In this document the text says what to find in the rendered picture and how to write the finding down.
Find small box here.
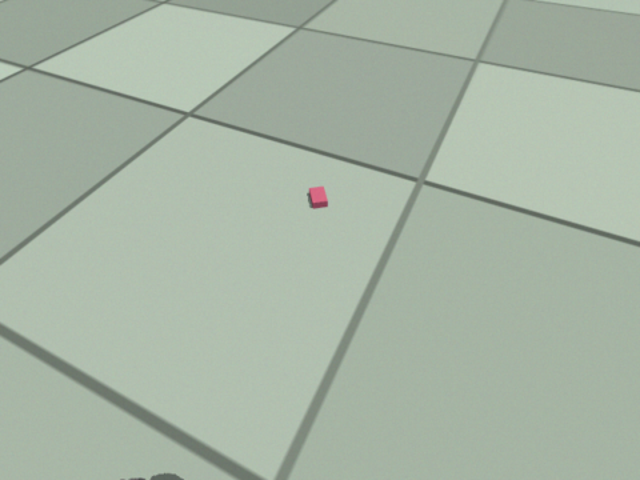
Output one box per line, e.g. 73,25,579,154
309,186,328,209

